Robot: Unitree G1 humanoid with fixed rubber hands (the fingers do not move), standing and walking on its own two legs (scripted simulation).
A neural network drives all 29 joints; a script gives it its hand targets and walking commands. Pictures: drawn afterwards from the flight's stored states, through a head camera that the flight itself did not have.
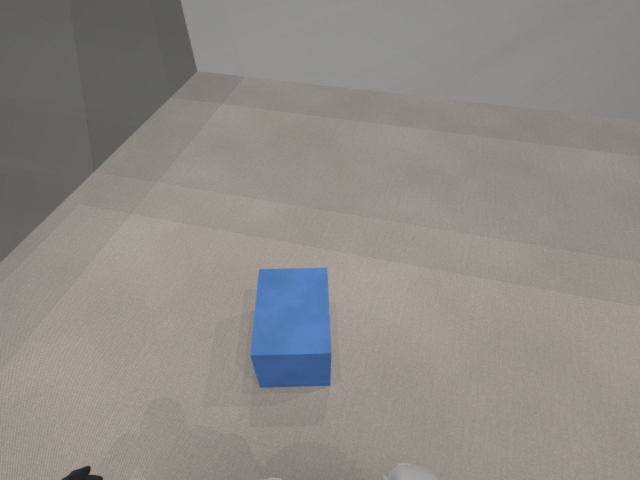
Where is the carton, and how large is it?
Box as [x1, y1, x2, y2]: [250, 268, 330, 387]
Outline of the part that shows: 259,269 250,355 260,387 329,385 330,335 326,268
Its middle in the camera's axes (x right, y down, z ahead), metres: -0.09 +0.28 +1.24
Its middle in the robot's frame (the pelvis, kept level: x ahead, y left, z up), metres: +0.68 +0.10 -0.63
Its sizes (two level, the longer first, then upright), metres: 0.296 0.220 0.222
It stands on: the floor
